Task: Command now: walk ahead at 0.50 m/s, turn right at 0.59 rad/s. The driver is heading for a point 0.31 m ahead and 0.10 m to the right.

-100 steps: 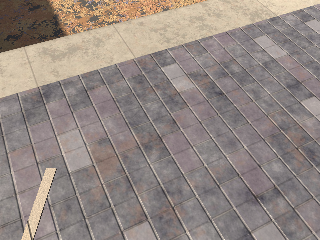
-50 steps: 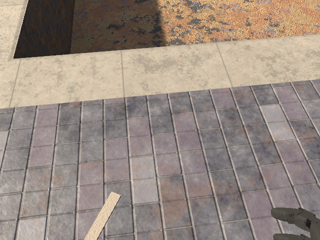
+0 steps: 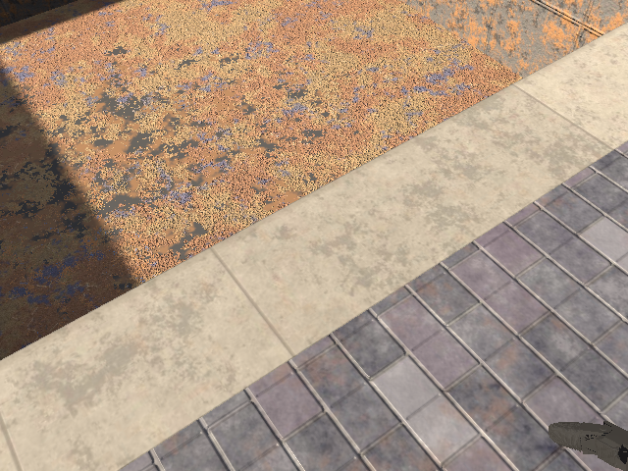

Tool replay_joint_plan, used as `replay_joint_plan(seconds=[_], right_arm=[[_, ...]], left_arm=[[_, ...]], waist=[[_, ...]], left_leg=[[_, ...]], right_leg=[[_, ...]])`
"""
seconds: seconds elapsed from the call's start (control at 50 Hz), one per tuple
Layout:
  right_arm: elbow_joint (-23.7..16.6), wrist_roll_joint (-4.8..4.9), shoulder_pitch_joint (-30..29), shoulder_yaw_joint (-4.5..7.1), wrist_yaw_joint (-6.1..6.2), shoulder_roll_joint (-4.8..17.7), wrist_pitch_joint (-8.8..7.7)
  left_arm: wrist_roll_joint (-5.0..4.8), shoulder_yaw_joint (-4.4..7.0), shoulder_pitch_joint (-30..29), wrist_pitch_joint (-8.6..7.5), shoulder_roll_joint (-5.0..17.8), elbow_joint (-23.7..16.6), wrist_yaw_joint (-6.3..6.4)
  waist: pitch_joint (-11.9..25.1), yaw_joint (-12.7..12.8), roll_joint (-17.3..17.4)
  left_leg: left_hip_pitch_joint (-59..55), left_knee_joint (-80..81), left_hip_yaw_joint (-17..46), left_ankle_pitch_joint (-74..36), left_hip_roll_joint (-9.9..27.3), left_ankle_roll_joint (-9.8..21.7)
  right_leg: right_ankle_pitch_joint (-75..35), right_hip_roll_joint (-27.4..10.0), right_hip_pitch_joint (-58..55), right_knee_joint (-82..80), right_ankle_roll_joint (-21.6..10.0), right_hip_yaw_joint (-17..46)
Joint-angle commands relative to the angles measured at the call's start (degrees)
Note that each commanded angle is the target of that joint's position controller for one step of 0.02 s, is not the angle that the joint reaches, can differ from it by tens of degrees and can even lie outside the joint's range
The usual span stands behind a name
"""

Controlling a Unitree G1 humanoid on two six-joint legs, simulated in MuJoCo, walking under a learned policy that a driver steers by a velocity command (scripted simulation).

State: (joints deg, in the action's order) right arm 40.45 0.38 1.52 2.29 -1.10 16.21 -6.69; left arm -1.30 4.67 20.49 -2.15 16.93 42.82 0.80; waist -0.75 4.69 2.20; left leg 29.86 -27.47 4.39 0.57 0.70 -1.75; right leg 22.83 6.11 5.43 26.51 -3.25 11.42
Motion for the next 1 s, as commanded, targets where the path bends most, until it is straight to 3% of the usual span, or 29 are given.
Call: replay_joint_plan(seconds=[0.02,0.04,0.06,0.08,0.1,0.12,0.14,0.18,0.22,0.28,0.36,0.42,0.46,0.48,0.5,0.52,0.54,0.56,0.58,0.6,0.64,0.72,0.76,0.78,0.8,0.82,0.86,0.92,1.0], right_arm=[[-1.81,-0.64,9.14,3.91,0.40,10.07,-1.74],[-1.19,-1.22,17.90,4.67,0.93,13.44,-1.60],[1.06,-1.53,20.77,5.57,0.33,17.08,-0.77],[-0.67,-0.42,18.24,4.19,0.18,10.45,-0.52],[-1.12,-0.22,15.93,3.35,0.55,7.42,-0.05],[-1.36,-0.84,13.36,2.89,0.60,6.72,0.29],[-0.84,-1.08,11.86,2.57,0.70,5.61,0.52],[-0.15,-1.16,11.27,2.38,0.92,4.79,0.19],[0.98,-0.98,11.42,2.64,0.75,5.67,-0.25],[2.27,-0.67,10.39,3.34,0.98,8.04,0.34],[4.25,0.40,11.96,3.29,1.49,8.99,1.82],[5.48,1.46,12.54,3.58,1.50,10.35,2.55],[5.85,1.70,12.31,3.24,1.40,9.29,2.72],[5.51,0.32,14.26,2.41,1.37,7.20,2.42],[4.61,-1.79,19.95,0.26,0.62,2.65,2.13],[6.54,-0.99,21.67,0.11,0.04,3.88,2.76],[5.97,0.51,17.99,1.04,-0.11,7.17,3.72],[5.44,0.69,14.65,1.01,0.33,6.73,4.52],[5.57,0.07,13.29,1.15,1.04,6.55,5.50],[5.84,-0.28,13.81,1.31,1.63,6.61,6.58],[7.14,-0.42,16.01,0.97,2.34,4.83,7.68],[8.07,-0.84,14.96,0.64,2.52,3.40,7.98],[8.25,-2.06,14.52,0.47,2.14,2.99,7.87],[7.40,-2.69,13.40,0.53,2.10,4.38,7.76],[6.71,-2.19,12.09,1.24,2.40,8.03,7.71],[7.58,-1.65,10.47,1.49,2.35,7.77,7.51],[7.64,-2.09,8.65,0.42,2.32,4.08,6.38],[8.71,-1.30,10.12,0.21,2.31,3.81,5.03],[10.23,-1.01,12.05,0.19,2.49,3.97,4.97]], left_arm=[[0.45,0.84,-2.08,-0.40,4.92,-4.15,0.13],[1.63,-0.51,-0.45,-0.53,1.36,-5.31,0.06],[-0.81,-1.03,7.59,-1.20,0.10,-7.28,-0.09],[-1.41,0.16,5.66,-1.03,6.96,-5.21,0.18],[-0.83,0.93,-0.88,-0.65,9.42,-6.13,0.10],[-0.17,0.91,-3.65,-0.37,8.52,-6.68,0.16],[0.32,1.06,-5.39,-0.35,7.71,-7.41,-0.04],[-0.47,0.90,-4.47,0.16,5.47,-7.80,-0.65],[0.00,0.44,-5.94,0.63,3.40,-8.85,-0.50],[1.01,-0.42,-7.55,0.55,1.46,-9.70,-0.51],[0.92,-1.02,-13.23,-0.24,0.62,-10.36,-2.05],[1.25,-0.23,-14.21,-0.56,2.61,-11.23,-2.70],[1.93,1.22,-7.68,-0.70,5.26,-8.87,-2.31],[2.56,2.27,-4.04,-0.56,9.39,-8.48,-1.57],[4.24,1.65,-2.89,-0.12,11.31,-9.24,-0.81],[3.24,-0.08,-3.20,0.12,6.18,-8.85,-1.16],[2.34,-0.64,-5.88,0.24,4.29,-8.60,-1.81],[1.85,-0.90,-8.97,0.16,3.57,-8.08,-2.08],[1.77,-1.00,-11.68,0.15,3.60,-7.85,-2.15],[2.00,-0.73,-14.23,0.39,4.40,-7.75,-2.05],[2.88,-0.20,-16.61,0.90,5.19,-7.32,-1.65],[2.61,-0.74,-17.44,1.31,3.20,-5.42,-0.87],[2.23,-1.39,-16.38,1.52,1.37,-3.78,-0.86],[2.46,-1.68,-14.51,1.53,0.52,-2.48,-0.90],[2.70,-1.35,-12.55,1.47,1.39,-2.02,-1.02],[2.47,-1.23,-12.62,1.54,1.13,-1.92,-0.68],[2.20,-0.87,-14.24,1.65,1.78,-1.41,0.01],[2.39,-0.70,-12.60,1.79,1.54,0.67,0.29],[1.82,-0.55,-12.20,1.48,1.37,3.10,0.19]], waist=[[7.64,-8.34,-8.42],[16.26,-10.86,-0.08],[20.34,-6.17,21.34],[14.64,-8.12,11.41],[7.99,-9.64,5.84],[4.63,-8.60,1.72],[1.82,-7.69,1.73],[0.97,-6.11,4.46],[-0.61,-5.43,3.21],[1.08,-4.60,2.30],[3.02,-6.89,3.12],[3.69,-5.93,3.84],[6.91,-2.20,2.32],[10.92,-1.40,-2.46],[18.30,-3.61,-14.73],[25.68,-3.38,-13.65],[20.12,-2.94,-10.21],[14.70,-3.68,-7.92],[10.92,-4.58,-6.42],[9.16,-6.24,-7.45],[8.16,-7.60,-9.49],[8.19,-7.18,-9.70],[6.13,-7.68,-8.35],[3.53,-6.86,-6.35],[0.68,-4.55,-0.99],[-0.86,-3.82,4.53],[-1.58,-3.87,4.92],[-0.37,-4.35,2.11],[1.69,-5.19,-0.51]], left_leg=[[-21.47,1.43,1.22,3.25,2.95,4.57],[-36.49,0.79,12.20,6.69,13.62,7.82],[-49.78,8.48,41.53,22.73,24.54,16.90],[-46.25,10.85,40.85,34.03,23.27,15.13],[-39.59,10.90,30.11,30.85,20.74,12.52],[-32.81,11.55,22.80,22.15,18.22,11.45],[-28.23,12.64,17.58,15.81,16.10,11.39],[-24.01,15.30,10.27,9.96,13.90,11.11],[-21.78,15.72,5.40,-6.05,13.90,12.84],[-22.29,14.11,-1.88,-24.05,13.29,13.49],[-23.08,12.73,-7.28,-24.26,11.05,11.47],[-26.57,7.84,-5.86,-23.44,12.69,10.15],[-25.37,-1.42,-7.39,-24.27,9.67,7.49],[-19.53,-10.83,-9.89,-12.99,6.24,4.18],[-2.84,-29.67,-9.04,27.03,0.38,-0.09],[-3.36,-35.41,-0.23,40.78,1.52,-1.08],[-1.07,-36.96,0.43,39.56,3.01,-1.63],[1.12,-35.21,-0.39,37.82,4.01,-1.75],[0.32,-31.96,-0.49,35.33,4.82,-2.26],[-4.15,-28.42,-0.89,32.46,5.10,-2.88],[-11.16,-22.53,-2.99,27.68,3.58,-3.57],[-18.85,-10.43,-4.06,15.31,2.74,-1.93],[-23.77,-2.35,-4.62,8.75,2.22,-0.06],[-23.54,1.08,-1.52,7.87,4.82,1.45],[-19.64,2.26,0.11,12.19,7.38,3.11],[-10.70,4.85,0.32,26.06,6.41,4.13],[-5.62,7.78,0.14,27.77,5.39,2.43],[-9.98,5.47,-1.17,19.21,4.35,1.29],[-13.81,3.48,-2.03,11.34,3.62,1.67]], right_leg=[[-19.20,-9.65,6.45,8.75,-4.42,9.15],[-6.78,-5.04,14.24,25.69,-1.92,2.97],[13.21,-0.03,34.56,42.46,0.79,-1.94],[9.26,-4.75,40.27,48.87,1.67,-0.12],[3.65,-6.54,41.40,49.69,2.00,-1.96],[-0.33,-8.51,39.05,48.33,2.32,-3.30],[-2.85,-10.02,38.00,45.50,2.44,-3.22],[-4.91,-11.95,34.39,42.59,2.52,-4.36],[-4.62,-11.30,34.08,38.59,3.51,-5.27],[-10.07,-10.40,31.73,27.45,4.66,-7.38],[-22.29,-8.10,23.08,12.18,3.87,-11.16],[-20.41,-6.97,19.62,5.60,1.42,-11.17],[-28.06,-4.66,7.84,-1.95,-1.51,-12.72],[-50.67,-10.96,-2.54,-0.15,-4.04,-6.94],[-72.31,-27.29,-19.78,3.53,-15.21,11.61],[-67.87,-30.19,-18.27,2.26,-19.06,16.00],[-58.89,-26.19,-13.22,0.15,-16.97,11.50],[-51.06,-23.34,-8.47,-1.50,-14.18,8.17],[-44.87,-21.79,-2.40,-3.48,-12.36,6.07],[-39.52,-20.09,4.23,-5.63,-11.01,3.63],[-32.42,-17.85,11.41,-8.15,-10.44,0.35],[-14.19,-16.34,14.81,-9.28,-8.60,-1.36],[1.01,-13.68,18.27,-9.26,-4.37,-2.48],[6.54,-11.76,19.81,-8.24,-1.31,-3.22],[6.68,-8.99,19.42,-6.12,0.83,-5.19],[0.50,-6.69,13.45,-4.17,2.35,-8.61],[-6.41,-7.15,6.88,-0.75,1.96,-8.82],[-11.54,-7.74,6.67,-0.55,1.01,-8.19],[-19.14,-8.02,5.52,0.38,1.30,-8.47]])
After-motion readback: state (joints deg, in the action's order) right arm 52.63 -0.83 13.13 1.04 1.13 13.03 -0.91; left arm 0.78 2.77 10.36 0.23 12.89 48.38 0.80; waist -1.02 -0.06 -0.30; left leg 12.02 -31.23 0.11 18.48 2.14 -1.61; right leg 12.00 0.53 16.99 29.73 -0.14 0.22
